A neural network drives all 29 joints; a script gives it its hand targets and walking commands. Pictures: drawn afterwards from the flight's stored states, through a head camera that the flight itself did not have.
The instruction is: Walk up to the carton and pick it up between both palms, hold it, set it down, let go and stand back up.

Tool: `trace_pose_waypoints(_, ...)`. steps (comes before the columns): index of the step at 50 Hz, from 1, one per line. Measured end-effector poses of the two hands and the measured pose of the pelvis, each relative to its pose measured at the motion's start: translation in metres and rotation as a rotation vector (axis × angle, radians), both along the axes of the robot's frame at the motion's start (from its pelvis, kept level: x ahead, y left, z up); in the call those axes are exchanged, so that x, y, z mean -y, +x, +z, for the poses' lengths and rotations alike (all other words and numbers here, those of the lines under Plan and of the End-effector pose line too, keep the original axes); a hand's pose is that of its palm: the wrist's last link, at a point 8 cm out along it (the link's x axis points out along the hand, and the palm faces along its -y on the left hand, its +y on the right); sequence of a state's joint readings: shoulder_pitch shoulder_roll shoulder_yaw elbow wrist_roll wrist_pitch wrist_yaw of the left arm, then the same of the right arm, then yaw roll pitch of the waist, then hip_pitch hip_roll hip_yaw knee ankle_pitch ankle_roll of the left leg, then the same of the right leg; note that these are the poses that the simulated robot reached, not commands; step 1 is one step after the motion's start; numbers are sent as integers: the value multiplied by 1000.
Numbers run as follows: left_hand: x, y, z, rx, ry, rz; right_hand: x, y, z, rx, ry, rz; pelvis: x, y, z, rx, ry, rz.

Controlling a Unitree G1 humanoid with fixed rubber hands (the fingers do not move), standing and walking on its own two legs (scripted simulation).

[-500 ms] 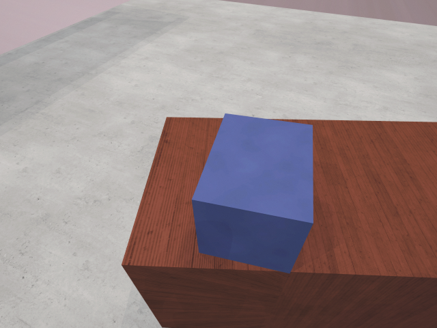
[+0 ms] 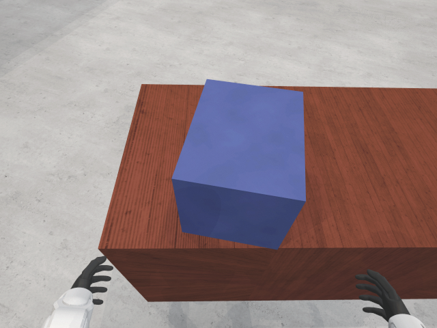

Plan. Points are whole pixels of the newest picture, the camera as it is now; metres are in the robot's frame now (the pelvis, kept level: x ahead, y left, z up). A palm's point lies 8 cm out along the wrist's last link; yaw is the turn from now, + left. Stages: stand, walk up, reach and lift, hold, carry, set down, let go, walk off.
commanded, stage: reach and lift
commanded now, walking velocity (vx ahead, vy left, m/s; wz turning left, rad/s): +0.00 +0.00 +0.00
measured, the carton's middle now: (241, 163) +0.48 -0.05 -0.03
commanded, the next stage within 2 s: none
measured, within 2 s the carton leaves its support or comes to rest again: neither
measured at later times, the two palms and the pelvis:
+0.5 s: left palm (69, 309) +0.19 +0.27 -0.05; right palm out of the picture +0.14 -0.25 -0.05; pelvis +0.01 +0.04 +0.02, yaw -4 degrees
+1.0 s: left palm (88, 303) +0.20 +0.24 -0.04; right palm (375, 320) +0.15 -0.24 -0.03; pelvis +0.02 +0.02 +0.02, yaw -5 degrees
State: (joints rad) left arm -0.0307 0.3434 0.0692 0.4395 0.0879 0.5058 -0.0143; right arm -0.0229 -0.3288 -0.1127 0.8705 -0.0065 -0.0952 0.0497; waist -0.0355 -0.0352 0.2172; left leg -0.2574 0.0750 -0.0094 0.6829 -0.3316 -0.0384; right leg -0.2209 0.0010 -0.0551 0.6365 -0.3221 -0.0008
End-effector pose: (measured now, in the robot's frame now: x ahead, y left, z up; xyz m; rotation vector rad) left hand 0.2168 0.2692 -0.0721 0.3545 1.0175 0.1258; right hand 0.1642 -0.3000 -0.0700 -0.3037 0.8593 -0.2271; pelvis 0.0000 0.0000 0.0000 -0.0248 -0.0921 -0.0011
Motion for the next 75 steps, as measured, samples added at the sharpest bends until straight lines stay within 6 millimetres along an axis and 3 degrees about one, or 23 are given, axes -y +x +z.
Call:
trace_pose_waypoints(4, 12, 10, 7, 35, -38, -16, 5, -13, 15, 36, -16, -42, -6, 11, 5, 5, 4, -11)
trace_pose_waypoints(9, -1, -4, 6, 24, -38, 18, 5, -27, 26, 40, -26, -43, -15, 16, 10, 8, 7, -41)
trace_pose_waypoints(18, -13, -23, 12, 58, -48, 23, -29, -24, 27, 100, 38, -9, -30, 10, 14, -1, 4, -62)
trace_pose_waypoints(26, 1, -26, 26, 153, -96, 5, -53, -26, 23, 177, 80, -19, -38, 7, 17, 9, 10, -69)
trace_pose_waypoints(38, 29, -29, 26, 245, -169, -23, -54, -31, 37, 254, 99, -55, -32, 6, 21, 26, 27, -82)
trace_pose_waypoints(51, 29, -19, 33, 406, -195, -28, -67, -10, 41, 339, 154, -60, -19, 18, 23, -5, 28, -78)
trace_pose_waypoints(65, 23, -4, 51, 578, -253, -89, -88, 25, 43, 483, 202, -61, -23, 39, 22, -3, 15, -45)
trace_pose_waypoints(75, 37, 4, 54, 663, -317, -136, -86, 22, 51, 567, 186, -103, -26, 43, 20, 6, 4, -38)
